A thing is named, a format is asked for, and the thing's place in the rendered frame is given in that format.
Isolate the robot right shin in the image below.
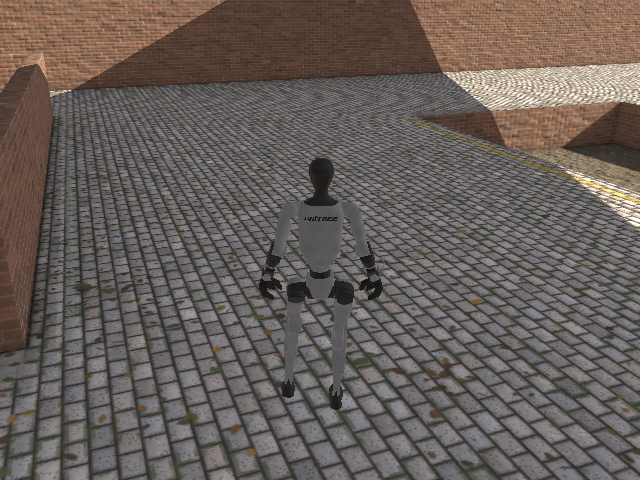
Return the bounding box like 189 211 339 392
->
332 332 347 396

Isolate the robot left forearm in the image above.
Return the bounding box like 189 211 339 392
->
261 241 281 281

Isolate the right robot hand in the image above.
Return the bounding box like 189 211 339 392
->
359 278 383 300

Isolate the robot left upper arm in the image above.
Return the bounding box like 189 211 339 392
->
271 201 300 257

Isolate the robot right upper arm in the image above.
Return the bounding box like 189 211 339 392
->
342 202 371 257

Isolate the left robot hand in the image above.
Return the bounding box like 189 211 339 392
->
259 278 282 300

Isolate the robot head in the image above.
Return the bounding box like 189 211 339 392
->
304 158 338 206

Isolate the robot right forearm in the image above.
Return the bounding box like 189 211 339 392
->
360 241 380 282

